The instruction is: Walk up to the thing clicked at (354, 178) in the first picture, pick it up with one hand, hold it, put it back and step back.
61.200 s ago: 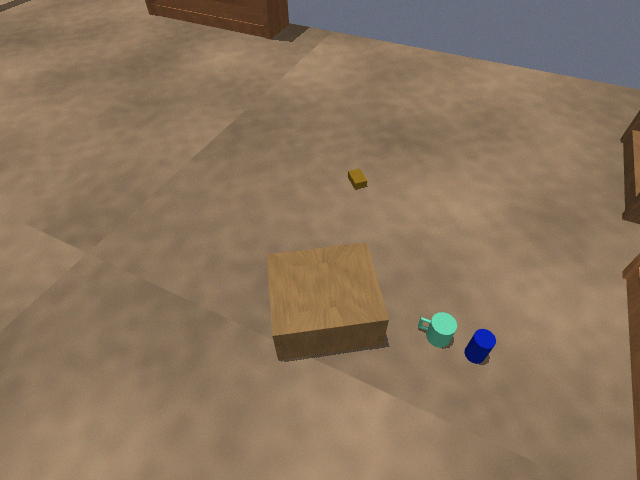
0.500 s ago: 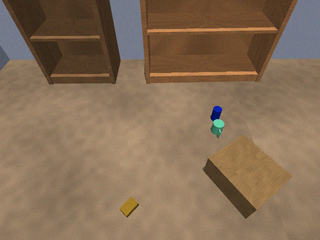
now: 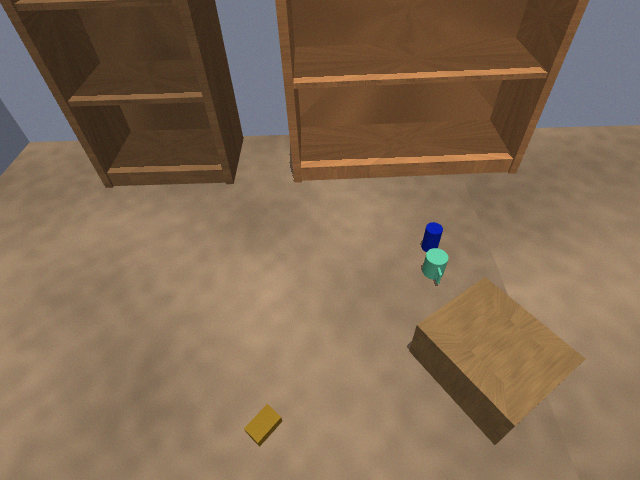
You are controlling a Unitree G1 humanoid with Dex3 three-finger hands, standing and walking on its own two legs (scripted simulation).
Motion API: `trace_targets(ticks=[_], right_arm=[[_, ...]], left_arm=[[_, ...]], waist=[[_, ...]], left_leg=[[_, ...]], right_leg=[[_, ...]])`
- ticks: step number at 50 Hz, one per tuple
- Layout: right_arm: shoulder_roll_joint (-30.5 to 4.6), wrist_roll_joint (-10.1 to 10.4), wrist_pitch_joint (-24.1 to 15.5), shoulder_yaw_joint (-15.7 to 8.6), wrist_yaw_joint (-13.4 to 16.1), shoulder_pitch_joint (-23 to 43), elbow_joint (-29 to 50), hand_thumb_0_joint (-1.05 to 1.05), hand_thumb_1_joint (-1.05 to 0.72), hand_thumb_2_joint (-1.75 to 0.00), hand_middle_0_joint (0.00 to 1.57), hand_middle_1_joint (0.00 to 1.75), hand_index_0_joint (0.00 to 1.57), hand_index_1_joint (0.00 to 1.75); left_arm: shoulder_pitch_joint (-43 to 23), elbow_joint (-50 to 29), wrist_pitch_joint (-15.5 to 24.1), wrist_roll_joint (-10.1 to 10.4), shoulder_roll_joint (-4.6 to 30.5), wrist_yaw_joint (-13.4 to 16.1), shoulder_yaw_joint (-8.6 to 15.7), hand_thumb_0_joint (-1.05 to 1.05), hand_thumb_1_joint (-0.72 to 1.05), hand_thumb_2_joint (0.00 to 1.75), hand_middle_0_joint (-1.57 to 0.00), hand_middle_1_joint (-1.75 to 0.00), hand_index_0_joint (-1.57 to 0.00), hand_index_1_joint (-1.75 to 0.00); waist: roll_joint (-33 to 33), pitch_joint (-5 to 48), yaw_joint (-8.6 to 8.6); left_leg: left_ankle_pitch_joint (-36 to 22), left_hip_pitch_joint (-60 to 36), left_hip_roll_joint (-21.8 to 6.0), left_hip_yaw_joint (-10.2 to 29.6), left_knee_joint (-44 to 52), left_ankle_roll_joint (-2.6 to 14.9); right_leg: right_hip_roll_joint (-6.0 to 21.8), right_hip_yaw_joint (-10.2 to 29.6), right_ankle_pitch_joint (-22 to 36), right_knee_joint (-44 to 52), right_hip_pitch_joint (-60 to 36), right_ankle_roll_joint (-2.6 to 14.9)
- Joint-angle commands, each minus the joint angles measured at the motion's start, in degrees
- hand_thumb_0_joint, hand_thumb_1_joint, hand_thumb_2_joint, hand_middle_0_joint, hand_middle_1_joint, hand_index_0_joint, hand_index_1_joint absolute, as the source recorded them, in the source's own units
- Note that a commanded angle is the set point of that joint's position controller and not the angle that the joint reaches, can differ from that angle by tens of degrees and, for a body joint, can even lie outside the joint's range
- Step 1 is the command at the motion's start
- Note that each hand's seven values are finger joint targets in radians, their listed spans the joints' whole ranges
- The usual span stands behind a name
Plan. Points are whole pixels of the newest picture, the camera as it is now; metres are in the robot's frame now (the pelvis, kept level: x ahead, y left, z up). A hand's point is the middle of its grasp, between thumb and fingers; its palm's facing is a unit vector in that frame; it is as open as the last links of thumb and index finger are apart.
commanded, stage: stand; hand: left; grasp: from above
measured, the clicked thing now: (263, 424) +0.42 +0.23 -0.76
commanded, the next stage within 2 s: step back in 1.56 s
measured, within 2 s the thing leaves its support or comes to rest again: neither
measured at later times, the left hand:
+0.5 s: hand out of the picture +0.06 +0.24 -0.16, palm faces +0.00 -0.94 -0.33, open 7.4 cm
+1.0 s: hand out of the picture +0.08 +0.24 -0.16, palm faces -0.01 -0.94 -0.33, open 7.4 cm
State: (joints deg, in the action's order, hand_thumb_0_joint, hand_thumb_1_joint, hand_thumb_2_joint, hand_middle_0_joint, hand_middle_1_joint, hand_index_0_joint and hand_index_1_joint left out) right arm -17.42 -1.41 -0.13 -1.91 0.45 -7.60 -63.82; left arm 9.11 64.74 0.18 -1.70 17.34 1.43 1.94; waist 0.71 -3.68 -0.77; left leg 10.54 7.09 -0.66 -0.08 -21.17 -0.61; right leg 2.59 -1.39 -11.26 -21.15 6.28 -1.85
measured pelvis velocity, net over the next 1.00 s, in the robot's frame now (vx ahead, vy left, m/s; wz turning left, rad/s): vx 0.01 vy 0.00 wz -0.02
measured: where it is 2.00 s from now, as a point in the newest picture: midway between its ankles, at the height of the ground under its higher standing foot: outside the picture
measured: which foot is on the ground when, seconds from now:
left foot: down 0.00-1.00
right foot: down 0.00-1.00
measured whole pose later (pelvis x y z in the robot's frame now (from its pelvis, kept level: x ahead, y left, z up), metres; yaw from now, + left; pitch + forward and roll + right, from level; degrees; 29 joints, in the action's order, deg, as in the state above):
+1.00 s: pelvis +0.01 +0.00 +0.00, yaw -1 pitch -2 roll +0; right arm -19.0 -0.9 -0.6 -0.7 0.1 -5.9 -65.5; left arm 6.2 66.2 0.4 -1.0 18.2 0.4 1.6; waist 0.3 -3.3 0.0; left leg 10.3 6.5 -1.5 -0.8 -18.8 -1.1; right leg 1.7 -0.7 -10.6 -18.6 6.0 -1.4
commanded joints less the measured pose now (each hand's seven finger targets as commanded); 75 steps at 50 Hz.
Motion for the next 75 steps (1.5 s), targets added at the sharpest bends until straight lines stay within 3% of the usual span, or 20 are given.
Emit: trace_targets(ticks=[1, 6, 21, 25, 36, 50, 54, 57, 62, 72, 75], right_arm=[[-10.88, 0.08, -1.26, -1.72, 0.74, 2.35, 2.95, 0.0, -0.9, -0.9, 0.2, 0.3, 0.2, 0.3], [-11.42, 0.09, -1.33, -1.53, 0.76, 2.81, 2.44, 0.0, -0.9, -0.9, 0.2, 0.3, 0.2, 0.3], [-12.51, 0.28, -1.44, -1.03, 0.59, 2.58, 1.48, 0.0, -0.9, -0.9, 0.2, 0.3, 0.2, 0.3], [-12.49, 0.33, -1.61, -0.94, 0.54, 2.86, 1.69, 0.0, -0.9, -0.9, 0.2, 0.3, 0.2, 0.3], [-12.81, 0.32, -1.39, -0.79, 0.5, 2.99, 1.34, 0.0, -0.9, -0.9, 0.2, 0.3, 0.2, 0.3], [-13.31, 0.57, -1.69, -0.78, 0.57, 3.4, 1.45, 0.0, -0.9, -0.9, 0.2, 0.3, 0.2, 0.3], [-13.18, 0.58, -1.7, -0.66, 0.54, 3.64, 1.43, 0.0, -0.9, -0.9, 0.2, 0.3, 0.2, 0.3], [-13.5, 0.55, -1.45, -0.72, 0.47, 3.36, 1.43, 0.0, -0.9, -0.9, 0.2, 0.3, 0.2, 0.3], [-13.58, 0.45, -1.56, -0.86, 0.37, 3.77, 1.7, 0.0, -0.9, -0.9, 0.2, 0.3, 0.2, 0.3], [-13.49, 0.6, -1.58, -0.81, 0.2, 3.75, 1.74, 0.0, -0.9, -0.9, 0.2, 0.3, 0.2, 0.3], [-13.89, 0.61, -1.68, -0.8, 0.2, 3.57, 1.78, 0.0, -0.9, -0.9, 0.2, 0.3, 0.2, 0.3]], left_arm=[[-2.21, -2.75, 1.48, 0.19, 11.73, 0.67, 1.8, 0.0, 0.9, 0.9, -0.2, -0.3, -0.2, -0.3], [-2.59, -2.14, 1.43, 0.28, 11.61, 0.5, 1.62, 0.0, 0.9, 0.9, -0.2, -0.3, -0.2, -0.3], [-3.17, -1.14, 1.17, 0.55, 12.26, -0.17, 1.63, 0.0, 0.9, 0.9, -0.2, -0.3, -0.2, -0.3], [-3.71, -1.56, 1.55, 0.57, 12.3, -0.11, 1.56, 0.0, 0.9, 0.9, -0.2, -0.3, -0.2, -0.3], [-4.11, -1.4, 1.37, 0.66, 12.81, -0.25, 1.5, 0.0, 0.9, 0.9, -0.2, -0.3, -0.2, -0.3], [-4.33, -1.96, 1.55, 0.96, 13.03, -0.28, 1.45, 0.0, 0.9, 0.9, -0.2, -0.3, -0.2, -0.3], [-4.74, -1.92, 1.47, 0.97, 12.97, -0.32, 1.4, 0.0, 0.9, 0.9, -0.2, -0.3, -0.2, -0.3], [-4.77, -1.91, 1.45, 0.86, 13.05, -0.35, 1.41, 0.0, 0.9, 0.9, -0.2, -0.3, -0.2, -0.3], [-4.95, -2.32, 1.49, 0.89, 13.26, -0.42, 1.47, 0.0, 0.9, 0.9, -0.2, -0.3, -0.2, -0.3], [-4.71, -2.58, 1.71, 0.9, 13.64, -0.5, 1.24, 0.0, 0.9, 0.9, -0.2, -0.3, -0.2, -0.3], [-4.65, -3.01, 1.82, 0.89, 13.74, -0.51, 1.19, 0.0, 0.9, 0.9, -0.2, -0.3, -0.2, -0.3]], waist=[[-0.91, 2.97, 0.19], [-0.66, 3.29, 0.01], [0.12, 2.2, 0.21], [-0.8, 4.51, 0.23], [-0.79, 3.33, 0.53], [-0.03, 6.72, 0.63], [-0.24, 5.77, 0.61], [-0.74, 4.14, 0.62], [-0.59, 4.41, 0.61], [-0.75, 5.41, 0.64], [-0.37, 6.33, 0.7]], left_leg=[[-3.94, -0.12, -5.52, 4.91, 4.23, 1.65], [-4.58, -0.4, -5.98, 4.87, 4.58, 1.6], [0.53, 1.39, -6.0, 4.96, 6.4, 1.27], [-6.44, -0.59, -6.53, 4.73, 5.07, 1.62], [-3.67, -0.24, -6.54, 4.37, 5.46, 1.52], [-13.25, -2.96, -7.27, 3.68, 4.12, 1.61], [-12.63, -2.68, -7.16, 3.76, 4.42, 1.29], [-8.28, -1.37, -7.0, 3.85, 5.08, 1.47], [-7.72, -1.6, -7.08, 3.85, 5.34, 1.38], [-8.52, -2.47, -7.28, 3.95, 5.21, 1.43], [-10.47, -2.65, -7.38, 3.78, 4.75, 1.49]], right_leg=[[4.72, 4.42, 4.9, 4.98, 0.24, 1.88], [4.8, 4.66, 4.93, 5.35, -0.06, 2.07], [4.24, 4.73, 1.85, 5.54, 0.65, 2.25], [4.75, 4.8, 6.55, 5.34, -0.37, 2.23], [4.62, 4.95, 4.65, 6.11, 0.71, 2.14], [5.28, 4.67, 14.23, 3.99, -2.21, 2.37], [5.0, 4.48, 12.95, 4.38, -1.71, 2.12], [4.99, 4.78, 9.28, 5.64, -0.98, 1.98], [4.92, 4.81, 8.37, 5.7, -0.64, 2.33], [5.12, 4.94, 9.19, 5.52, -0.73, 2.37], [5.37, 4.94, 11.89, 5.02, -1.6, 2.44]])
